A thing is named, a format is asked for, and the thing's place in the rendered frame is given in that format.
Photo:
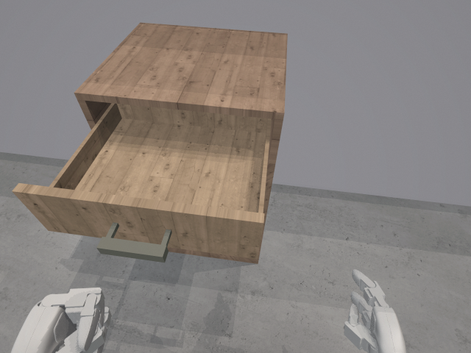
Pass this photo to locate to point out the cabinet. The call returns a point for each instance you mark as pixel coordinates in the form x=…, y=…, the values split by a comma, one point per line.
x=210, y=70

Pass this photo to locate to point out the robot left hand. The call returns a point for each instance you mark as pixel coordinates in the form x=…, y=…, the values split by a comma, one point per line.
x=75, y=319

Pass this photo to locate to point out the drawer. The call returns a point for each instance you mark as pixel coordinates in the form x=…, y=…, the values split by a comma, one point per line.
x=201, y=175

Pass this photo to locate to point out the handle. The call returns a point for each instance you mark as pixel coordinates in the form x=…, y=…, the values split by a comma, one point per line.
x=134, y=249

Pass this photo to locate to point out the robot right hand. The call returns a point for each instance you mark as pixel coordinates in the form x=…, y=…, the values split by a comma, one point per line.
x=381, y=331

